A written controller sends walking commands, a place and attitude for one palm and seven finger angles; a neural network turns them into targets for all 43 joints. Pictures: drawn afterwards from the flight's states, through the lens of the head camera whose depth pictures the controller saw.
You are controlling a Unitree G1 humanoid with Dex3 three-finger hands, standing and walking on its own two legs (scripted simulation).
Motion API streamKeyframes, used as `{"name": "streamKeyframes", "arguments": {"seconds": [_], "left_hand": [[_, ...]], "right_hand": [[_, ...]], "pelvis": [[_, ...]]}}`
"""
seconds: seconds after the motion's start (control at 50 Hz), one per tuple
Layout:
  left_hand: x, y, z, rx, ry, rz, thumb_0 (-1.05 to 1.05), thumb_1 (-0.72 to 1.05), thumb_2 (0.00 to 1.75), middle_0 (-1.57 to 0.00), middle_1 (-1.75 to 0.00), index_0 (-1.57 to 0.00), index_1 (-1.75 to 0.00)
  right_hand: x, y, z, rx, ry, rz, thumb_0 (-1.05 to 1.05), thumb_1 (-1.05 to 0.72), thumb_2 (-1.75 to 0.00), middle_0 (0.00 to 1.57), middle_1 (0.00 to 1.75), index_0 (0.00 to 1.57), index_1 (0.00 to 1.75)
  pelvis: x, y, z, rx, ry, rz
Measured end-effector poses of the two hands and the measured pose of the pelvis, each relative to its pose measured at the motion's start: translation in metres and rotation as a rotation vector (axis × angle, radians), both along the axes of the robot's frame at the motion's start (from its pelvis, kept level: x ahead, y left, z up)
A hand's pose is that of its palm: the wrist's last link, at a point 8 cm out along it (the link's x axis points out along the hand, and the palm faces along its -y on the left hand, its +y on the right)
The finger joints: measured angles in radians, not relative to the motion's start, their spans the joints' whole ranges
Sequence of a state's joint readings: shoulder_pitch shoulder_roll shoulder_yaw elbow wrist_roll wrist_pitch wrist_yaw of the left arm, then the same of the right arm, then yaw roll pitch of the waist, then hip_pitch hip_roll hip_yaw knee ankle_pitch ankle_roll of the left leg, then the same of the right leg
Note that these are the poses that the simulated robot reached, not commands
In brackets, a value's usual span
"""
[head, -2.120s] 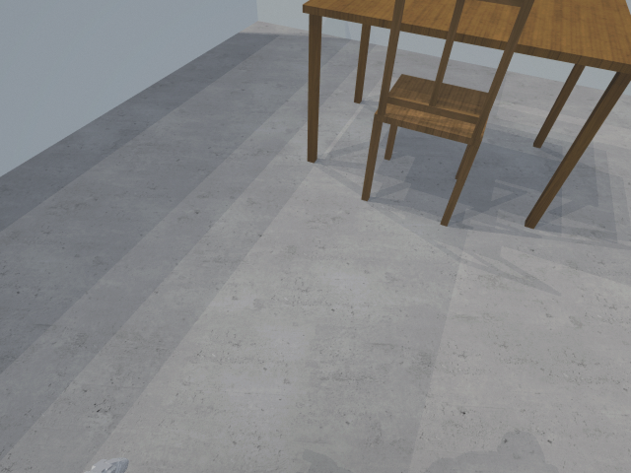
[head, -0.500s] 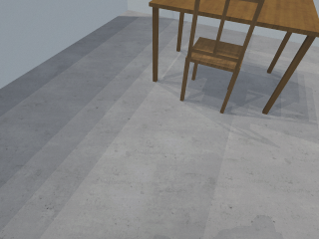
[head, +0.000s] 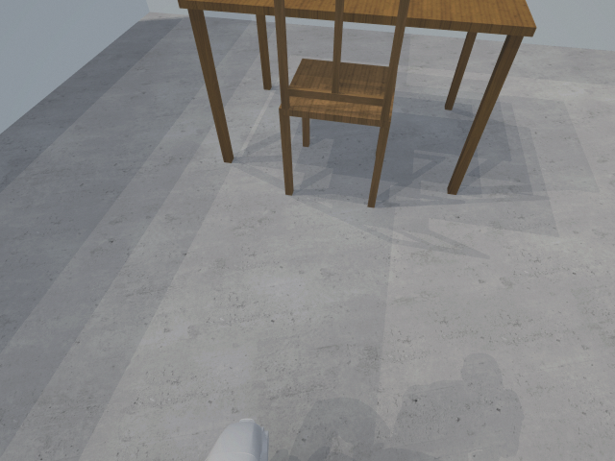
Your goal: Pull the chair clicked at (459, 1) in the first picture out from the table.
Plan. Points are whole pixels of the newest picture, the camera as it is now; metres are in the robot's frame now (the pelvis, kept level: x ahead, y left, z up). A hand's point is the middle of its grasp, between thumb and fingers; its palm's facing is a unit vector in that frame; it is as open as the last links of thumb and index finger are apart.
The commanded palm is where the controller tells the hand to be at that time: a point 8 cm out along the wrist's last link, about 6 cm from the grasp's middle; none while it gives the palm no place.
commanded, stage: walk to a spot facing it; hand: left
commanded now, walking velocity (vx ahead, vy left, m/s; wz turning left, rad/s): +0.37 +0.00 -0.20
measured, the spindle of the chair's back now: (337, 41) +1.28 +0.01 -0.05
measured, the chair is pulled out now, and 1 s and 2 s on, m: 0.00 0.00 0.00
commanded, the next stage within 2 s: turn to face it in 0.92 s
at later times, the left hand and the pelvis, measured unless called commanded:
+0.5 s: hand (190, 338) +0.33 +0.25 -0.18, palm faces -0.12 -0.98 -0.16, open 7.4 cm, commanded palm none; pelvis +0.23 +0.07 +0.00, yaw -11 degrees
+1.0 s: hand (273, 240) +0.57 +0.13 -0.18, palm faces -0.39 -0.89 -0.21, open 7.3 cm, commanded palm none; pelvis +0.43 -0.02 -0.01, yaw -25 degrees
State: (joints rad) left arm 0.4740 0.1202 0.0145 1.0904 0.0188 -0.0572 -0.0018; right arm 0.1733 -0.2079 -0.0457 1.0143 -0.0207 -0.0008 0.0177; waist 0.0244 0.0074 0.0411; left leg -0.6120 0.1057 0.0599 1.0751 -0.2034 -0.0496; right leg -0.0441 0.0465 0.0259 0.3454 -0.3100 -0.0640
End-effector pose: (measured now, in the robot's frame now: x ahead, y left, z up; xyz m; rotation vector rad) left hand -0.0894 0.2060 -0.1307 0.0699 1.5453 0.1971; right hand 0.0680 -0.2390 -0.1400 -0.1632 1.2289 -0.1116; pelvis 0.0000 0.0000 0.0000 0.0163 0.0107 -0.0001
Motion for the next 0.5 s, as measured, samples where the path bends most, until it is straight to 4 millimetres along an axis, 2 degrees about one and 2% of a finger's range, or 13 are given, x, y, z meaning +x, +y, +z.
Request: {"name": "streamKeyframes", "arguments": {"seconds": [0.12, 0.2, 0.24, 0.3, 0.34, 0.38, 0.44, 0.5], "left_hand": [[0.047, 0.016, -0.008, -0.008, 0.039, -0.002, 0.0, 0.9, 0.9, -0.2, -0.3, -0.2, -0.3], [0.094, 0.04, -0.028, -0.013, 0.053, -0.009, 0.0, 0.9, 0.9, -0.2, -0.3, -0.2, -0.3], [0.124, 0.055, -0.039, -0.019, 0.057, -0.028, 0.0, 0.9, 0.9, -0.2, -0.3, -0.2, -0.3], [0.187, 0.076, -0.042, -0.014, 0.001, -0.091, 0.0, 0.91, 0.9, -0.2, -0.3, -0.2, -0.3], [0.236, 0.088, -0.039, -0.009, -0.068, -0.134, 0.0, 0.91, 0.9, -0.2, -0.3, -0.19, -0.3], [0.288, 0.095, -0.033, -0.003, -0.146, -0.173, 0.0, 0.91, 0.9, -0.2, -0.3, -0.19, -0.3], [0.36, 0.099, -0.024, -0.001, -0.254, -0.221, 0.0, 0.91, 0.9, -0.19, -0.3, -0.19, -0.3], [0.421, 0.094, -0.018, -0.01, -0.332, -0.259, 0.0, 0.91, 0.9, -0.19, -0.3, -0.19, -0.3]], "right_hand": [[0.085, 0.03, -0.001, 0.019, -0.07, 0.013, 0.01, -0.91, -0.9, 0.2, 0.3, 0.2, 0.3], [0.147, 0.056, -0.008, 0.01, -0.121, 0.027, 0.01, -0.91, -0.9, 0.2, 0.3, 0.2, 0.3], [0.168, 0.066, -0.009, -0.006, -0.152, 0.011, 0.01, -0.91, -0.9, 0.2, 0.3, 0.2, 0.3], [0.173, 0.075, -0.002, -0.018, -0.152, -0.051, 0.0, -0.91, -0.9, 0.2, 0.3, 0.2, 0.3], [0.166, 0.078, 0.004, -0.027, -0.122, -0.096, 0.0, -0.91, -0.9, 0.2, 0.3, 0.2, 0.3], [0.159, 0.074, 0.011, -0.061, -0.104, -0.171, -0.01, -0.94, -0.9, 0.2, 0.3, 0.2, 0.3], [0.143, 0.069, 0.016, -0.093, -0.032, -0.22, -0.02, -0.96, -0.9, 0.2, 0.3, 0.2, 0.3], [0.125, 0.072, 0.017, -0.095, 0.057, -0.268, -0.02, -0.95, -0.9, 0.2, 0.3, 0.2, 0.3]], "pelvis": [[0.056, 0.019, -0.007, -0.025, 0.012, -0.027], [0.104, 0.038, -0.023, -0.037, 0.014, -0.047], [0.126, 0.048, -0.029, -0.029, 0.006, -0.062], [0.152, 0.057, -0.024, -0.022, -0.012, -0.108], [0.169, 0.063, -0.016, -0.024, -0.021, -0.124], [0.185, 0.067, -0.01, -0.027, -0.024, -0.143], [0.209, 0.072, -0.003, -0.028, -0.022, -0.167], [0.233, 0.073, -0.001, -0.023, -0.021, -0.19]]}}
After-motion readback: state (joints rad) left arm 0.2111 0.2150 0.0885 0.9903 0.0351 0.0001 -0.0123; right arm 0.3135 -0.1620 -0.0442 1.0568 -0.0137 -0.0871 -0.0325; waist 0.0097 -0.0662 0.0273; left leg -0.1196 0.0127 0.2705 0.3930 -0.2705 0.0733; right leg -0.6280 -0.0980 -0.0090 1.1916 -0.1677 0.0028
